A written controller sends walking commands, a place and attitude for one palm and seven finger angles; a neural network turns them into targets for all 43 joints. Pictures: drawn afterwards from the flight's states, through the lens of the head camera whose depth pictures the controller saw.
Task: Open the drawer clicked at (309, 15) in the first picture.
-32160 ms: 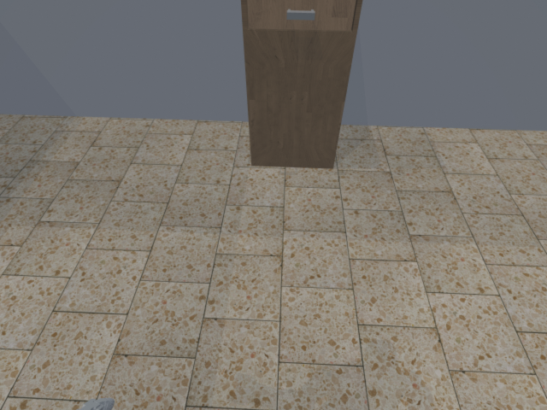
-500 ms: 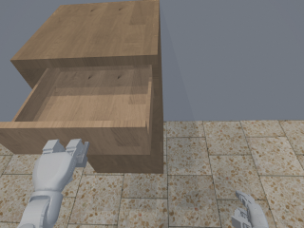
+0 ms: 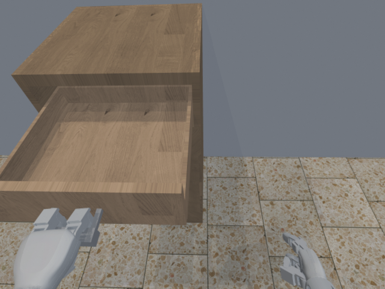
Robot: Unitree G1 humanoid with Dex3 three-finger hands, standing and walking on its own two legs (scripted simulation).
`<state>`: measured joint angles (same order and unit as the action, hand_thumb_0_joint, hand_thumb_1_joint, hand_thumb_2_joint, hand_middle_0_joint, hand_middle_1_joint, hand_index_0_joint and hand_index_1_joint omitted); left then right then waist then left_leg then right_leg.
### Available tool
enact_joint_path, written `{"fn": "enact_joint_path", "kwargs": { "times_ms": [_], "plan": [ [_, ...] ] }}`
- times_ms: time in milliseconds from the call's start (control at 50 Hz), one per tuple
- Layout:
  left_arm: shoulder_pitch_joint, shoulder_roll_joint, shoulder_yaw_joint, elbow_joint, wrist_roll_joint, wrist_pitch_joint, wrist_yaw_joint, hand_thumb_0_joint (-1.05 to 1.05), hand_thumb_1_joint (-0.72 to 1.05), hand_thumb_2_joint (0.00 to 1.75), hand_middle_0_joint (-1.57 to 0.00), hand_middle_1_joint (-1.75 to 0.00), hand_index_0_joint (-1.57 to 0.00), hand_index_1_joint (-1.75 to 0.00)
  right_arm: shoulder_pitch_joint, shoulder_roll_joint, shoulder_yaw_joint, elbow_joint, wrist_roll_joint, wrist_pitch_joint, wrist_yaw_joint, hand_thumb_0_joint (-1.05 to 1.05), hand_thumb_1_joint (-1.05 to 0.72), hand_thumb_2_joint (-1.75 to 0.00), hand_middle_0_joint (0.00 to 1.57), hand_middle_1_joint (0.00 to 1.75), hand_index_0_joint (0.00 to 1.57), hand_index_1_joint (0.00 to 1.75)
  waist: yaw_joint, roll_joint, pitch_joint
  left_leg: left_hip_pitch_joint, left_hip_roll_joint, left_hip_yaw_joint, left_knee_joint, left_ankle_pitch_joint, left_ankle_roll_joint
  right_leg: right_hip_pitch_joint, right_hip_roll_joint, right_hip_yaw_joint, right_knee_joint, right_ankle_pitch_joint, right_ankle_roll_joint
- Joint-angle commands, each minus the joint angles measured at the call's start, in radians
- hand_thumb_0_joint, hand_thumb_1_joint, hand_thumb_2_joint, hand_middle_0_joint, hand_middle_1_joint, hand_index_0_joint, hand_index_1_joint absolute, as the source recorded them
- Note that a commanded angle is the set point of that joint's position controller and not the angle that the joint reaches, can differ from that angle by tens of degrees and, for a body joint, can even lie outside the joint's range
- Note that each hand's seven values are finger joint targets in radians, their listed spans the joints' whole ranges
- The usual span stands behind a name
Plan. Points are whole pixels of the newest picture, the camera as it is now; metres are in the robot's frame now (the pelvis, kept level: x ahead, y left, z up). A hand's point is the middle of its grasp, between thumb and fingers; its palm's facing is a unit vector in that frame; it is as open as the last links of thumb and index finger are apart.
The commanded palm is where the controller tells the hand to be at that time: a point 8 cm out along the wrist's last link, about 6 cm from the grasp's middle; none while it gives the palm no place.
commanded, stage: pull the drawer open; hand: left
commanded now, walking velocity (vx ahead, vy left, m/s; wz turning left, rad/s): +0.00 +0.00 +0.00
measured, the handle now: (71, 224) +0.20 +0.26 +0.05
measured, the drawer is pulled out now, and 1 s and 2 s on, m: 0.30 0.30 0.30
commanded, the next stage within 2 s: open the thumb to release the handle in 0.12 s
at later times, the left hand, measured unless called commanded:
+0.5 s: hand (70, 253) +0.16 +0.25 +0.04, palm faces +0.04 -0.06 -1.00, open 7.6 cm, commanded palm +0.12 +0.26 +0.09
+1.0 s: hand (71, 255) +0.16 +0.25 +0.03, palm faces +0.03 -0.06 -1.00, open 13.7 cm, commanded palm +0.14 +0.25 +0.09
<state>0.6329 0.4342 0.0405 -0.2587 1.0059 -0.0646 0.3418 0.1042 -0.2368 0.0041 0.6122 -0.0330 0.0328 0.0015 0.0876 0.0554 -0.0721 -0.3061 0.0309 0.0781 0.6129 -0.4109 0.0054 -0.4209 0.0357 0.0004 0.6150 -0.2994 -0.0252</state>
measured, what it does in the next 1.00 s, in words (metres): stands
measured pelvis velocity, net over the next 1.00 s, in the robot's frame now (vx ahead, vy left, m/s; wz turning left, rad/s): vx -0.03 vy -0.01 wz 0.04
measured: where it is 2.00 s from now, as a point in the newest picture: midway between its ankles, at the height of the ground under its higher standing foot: outside the picture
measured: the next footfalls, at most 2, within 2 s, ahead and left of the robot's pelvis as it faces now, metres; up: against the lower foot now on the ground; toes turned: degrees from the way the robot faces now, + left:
none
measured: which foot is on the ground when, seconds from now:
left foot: down 0.00-1.00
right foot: down 0.00-1.00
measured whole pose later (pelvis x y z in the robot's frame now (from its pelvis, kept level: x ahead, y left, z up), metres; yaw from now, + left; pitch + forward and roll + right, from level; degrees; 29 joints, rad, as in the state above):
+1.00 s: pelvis -0.03 -0.01 +0.00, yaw +2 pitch +4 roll +0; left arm 0.38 0.38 -0.02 -0.09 1.03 -0.01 0.32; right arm 0.12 -0.24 -0.01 0.67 -0.03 0.02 -0.03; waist 0.10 0.07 -0.05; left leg -0.31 0.01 0.04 0.62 -0.37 0.00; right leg -0.41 0.01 -0.03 0.62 -0.27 -0.03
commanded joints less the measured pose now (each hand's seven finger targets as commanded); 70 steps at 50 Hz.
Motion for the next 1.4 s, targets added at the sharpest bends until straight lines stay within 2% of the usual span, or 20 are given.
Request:
{"fn": "enact_joint_path", "kwargs": {
  "times_ms": [0, 180, 200, 240, 280, 420, 540, 600, 700, 740, 780, 800, 920, 980, 1020, 1080, 1160, 1200, 1260, 1380],
  "plan": [
    [0.096, 0.167, 0.21, -0.191, -0.026, 0.029, 0.081, 0.0, 0.9, 0.9, -0.4, -1.35, -0.4, -1.35, -0.123, -0.093, -0.052, -0.156, -0.001, -0.05, -0.002, 0.0, -0.9, -0.9, 0.2, 0.3, 0.2, 0.3, 0.043, 0.0, -0.175, -0.011, -0.034, -0.06, -0.028, 0.481, -0.017, 0.165, -0.015, 0.041, -0.021, 0.422, -0.011],
    [0.076, 0.149, 0.198, -0.164, -0.026, 0.051, 0.107, 0.0, 0.9, 0.9, -0.4, -1.35, -0.4, -1.35, -0.122, -0.091, -0.059, -0.152, 0.003, -0.051, -0.011, 0.0, -0.9, -0.9, 0.2, 0.3, 0.2, 0.3, 0.038, -0.026, -0.174, -0.032, -0.038, -0.065, -0.015, 0.432, -0.013, 0.136, -0.012, 0.037, -0.002, 0.367, -0.012],
    [-0.169, 0.137, 0.149, -0.156, -0.014, 0.055, 0.107, 0.0, 0.9, 0.9, -0.4, -1.35, -0.4, -1.35, -0.126, -0.101, -0.056, -0.131, 0.002, -0.046, -0.018, 0.0, -0.9, -0.9, 0.2, 0.3, 0.2, 0.3, -0.021, -0.039, -0.147, -0.039, -0.044, -0.075, -0.008, 0.367, -0.01, 0.084, -0.013, 0.032, -0.005, 0.331, -0.008],
    [-0.145, 0.151, 0.175, -0.107, -0.001, 0.059, 0.115, 0.0, 0.76, 0.84, -0.39, -1.34, -0.39, -1.34, -0.121, -0.091, -0.06, -0.136, -0.003, -0.058, -0.033, 0.0, -0.9, -0.9, 0.2, 0.3, 0.2, 0.3, 0.01, -0.025, -0.158, -0.027, -0.045, -0.07, -0.014, 0.325, -0.003, 0.092, -0.012, 0.032, -0.016, 0.266, -0.01],
    [-0.179, 0.119, 0.129, -0.091, 0.0, 0.074, 0.102, 0.0, 0.62, 0.78, -0.38, -1.32, -0.38, -1.32, -0.124, -0.088, -0.059, -0.13, 0.005, -0.061, -0.035, 0.0, -0.9, -0.9, 0.2, 0.3, 0.2, 0.3, 0.005, -0.028, -0.155, -0.024, -0.046, -0.071, -0.025, 0.318, -0.01, 0.092, -0.008, 0.017, -0.018, 0.241, -0.01],
    [-0.231, 0.165, 0.114, -0.058, 0.011, 0.124, 0.024, 0.0, 0.13, 0.57, -0.35, -1.27, -0.35, -1.27, -0.168, -0.084, -0.032, -0.129, 0.009, -0.053, -0.048, 0.0, -0.9, -0.9, 0.2, 0.3, 0.2, 0.3, 0.029, -0.047, -0.12, -0.015, -0.053, -0.067, -0.071, 0.274, -0.003, 0.158, -0.016, 0.032, -0.07, 0.204, -0.01],
    [-0.224, 0.155, 0.099, -0.042, 0.0, 0.091, -0.027, 0.0, -0.29, 0.39, -0.32, -1.22, -0.32, -1.22, -0.17, -0.077, -0.014, -0.129, 0.004, -0.061, -0.046, 0.0, -0.9, -0.9, 0.2, 0.3, 0.2, 0.3, 0.028, -0.054, -0.057, -0.021, -0.056, -0.065, -0.084, 0.247, 0.003, 0.157, -0.018, 0.039, -0.102, 0.169, -0.004],
    [-0.247, 0.165, 0.118, -0.044, -0.001, 0.066, -0.029, 0.0, -0.5, 0.3, -0.3, -1.2, -0.3, -1.2, -0.16, -0.079, -0.022, -0.121, 0.003, -0.064, -0.045, 0.0, -0.9, -0.9, 0.2, 0.3, 0.2, 0.3, 0.028, -0.025, -0.074, -0.014, -0.058, -0.066, -0.09, 0.248, 0.002, 0.168, -0.018, 0.043, -0.111, 0.177, -0.008],
    [-0.267, 0.158, 0.117, -0.056, 0.001, 0.04, -0.014, 0.0, -0.5, 0.3, -0.3, -1.2, -0.3, -1.2, -0.154, -0.079, -0.031, -0.121, 0.001, -0.07, -0.041, 0.0, -0.9, -0.9, 0.2, 0.3, 0.2, 0.3, 0.027, 0.005, -0.097, -0.004, -0.06, -0.066, -0.088, 0.265, -0.003, 0.167, -0.019, 0.042, -0.11, 0.189, -0.011],
    [-0.262, 0.17, 0.126, -0.052, 0.004, 0.035, -0.004, 0.0, -0.5, 0.3, -0.3, -1.2, -0.3, -1.2, -0.151, -0.08, -0.031, -0.123, -0.004, -0.073, -0.043, 0.0, -0.9, -0.9, 0.2, 0.3, 0.2, 0.3, 0.026, -0.037, -0.113, -0.007, -0.058, -0.064, -0.079, 0.263, 0.0, 0.168, -0.023, 0.041, -0.108, 0.184, -0.004],
    [-0.232, 0.149, 0.116, -0.048, 0.002, 0.034, 0.002, 0.0, -0.5, 0.3, -0.3, -1.2, -0.3, -1.2, -0.15, -0.081, -0.036, -0.123, -0.002, -0.075, -0.041, 0.0, -0.9, -0.9, 0.2, 0.3, 0.2, 0.3, 0.029, -0.02, -0.111, -0.012, -0.059, -0.064, -0.079, 0.275, -0.002, 0.167, -0.021, 0.038, -0.1, 0.206, -0.008],
    [-0.253, 0.069, 0.033, -0.062, 0.0, 0.039, 0.0, 0.0, -0.5, 0.3, -0.3, -1.2, -0.3, -1.2, -0.15, -0.078, -0.038, -0.125, -0.001, -0.074, -0.033, 0.0, -0.9, -0.9, 0.2, 0.3, 0.2, 0.3, 0.012, -0.023, -0.111, -0.009, -0.058, -0.065, -0.078, 0.28, -0.005, 0.146, -0.021, 0.023, -0.096, 0.205, -0.007],
    [-0.357, 0.146, 0.074, -0.01, 0.028, 0.065, 0.011, 0.0, -0.5, 0.3, -0.3, -1.2, -0.3, -1.2, -0.149, -0.089, -0.042, -0.114, 0.0, -0.071, -0.041, 0.0, -0.9, -0.9, 0.2, 0.3, 0.2, 0.3, 0.01, -0.048, -0.121, -0.015, -0.056, -0.067, -0.078, 0.233, -0.004, 0.141, -0.021, 0.03, -0.102, 0.139, -0.006],
    [-0.383, 0.102, 0.024, -0.008, 0.026, 0.068, 0.003, 0.0, -0.5, 0.3, -0.3, -1.2, -0.3, -1.2, -0.147, -0.081, -0.039, -0.115, 0.001, -0.076, -0.043, 0.0, -0.9, -0.9, 0.2, 0.3, 0.2, 0.3, 0.009, -0.042, -0.131, -0.015, -0.058, -0.066, -0.073, 0.241, 0.003, 0.137, -0.024, 0.015, -0.087, 0.15, -0.005],
    [-0.37, 0.15, 0.073, -0.002, 0.016, 0.074, -0.001, 0.0, -0.5, 0.3, -0.3, -1.2, -0.3, -1.2, -0.152, -0.087, -0.042, -0.11, 0.006, -0.071, -0.046, 0.0, -0.9, -0.9, 0.2, 0.3, 0.2, 0.3, 0.015, -0.042, -0.138, -0.007, -0.055, -0.068, -0.082, 0.266, -0.005, 0.162, -0.019, 0.024, -0.095, 0.173, -0.007],
    [-0.393, 0.091, 0.011, -0.002, 0.015, 0.072, -0.009, 0.0, -0.5, 0.3, -0.3, -1.2, -0.3, -1.2, -0.149, -0.083, -0.036, -0.112, 0.003, -0.074, -0.043, 0.0, -0.9, -0.9, 0.2, 0.3, 0.2, 0.3, 0.003, -0.044, -0.105, -0.02, -0.055, -0.069, -0.08, 0.251, 0.0, 0.131, -0.023, 0.011, -0.089, 0.157, -0.004],
    [-0.433, 0.139, 0.048, -0.093, 0.01, 0.07, -0.013, 0.0, -0.5, 0.3, -0.3, -1.2, -0.3, -1.2, -0.153, -0.081, -0.038, -0.114, 0.005, -0.072, -0.043, 0.0, -0.9, -0.9, 0.2, 0.3, 0.2, 0.3, 0.011, -0.019, -0.157, 0.02, -0.053, -0.073, -0.095, 0.276, -0.003, 0.17, -0.021, 0.01, -0.095, 0.164, -0.009],
    [-0.398, 0.125, 0.037, -0.134, 0.005, 0.067, -0.018, 0.0, -0.5, 0.3, -0.3, -1.2, -0.3, -1.2, -0.154, -0.074, -0.037, -0.122, 0.004, -0.077, -0.039, 0.0, -0.9, -0.9, 0.2, 0.3, 0.2, 0.3, 0.018, 0.006, -0.152, 0.038, -0.052, -0.073, -0.097, 0.309, -0.003, 0.175, -0.021, 0.004, -0.097, 0.189, -0.011],
    [-0.447, 0.16, 0.064, -0.137, -0.012, 0.073, -0.035, 0.0, -0.5, 0.3, -0.3, -1.2, -0.3, -1.2, -0.166, -0.076, -0.028, -0.116, 0.005, -0.073, -0.046, 0.0, -0.9, -0.9, 0.2, 0.3, 0.2, 0.3, 0.005, -0.047, -0.111, 0.032, -0.051, -0.076, -0.107, 0.274, 0.005, 0.176, -0.024, 0.007, -0.123, 0.161, -0.002],
    [-0.446, 0.173, 0.059, -0.185, -0.027, 0.081, -0.08, 0.0, -0.5, 0.3, -0.3, -1.2, -0.3, -1.2, -0.173, -0.073, -0.019, -0.126, 0.004, -0.075, -0.045, 0.0, -0.9, -0.9, 0.2, 0.3, 0.2, 0.3, 0.024, 0.015, -0.12, 0.078, -0.051, -0.077, -0.135, 0.327, 0.003, 0.222, -0.029, -0.001, -0.14, 0.194, -0.003]
  ]
}}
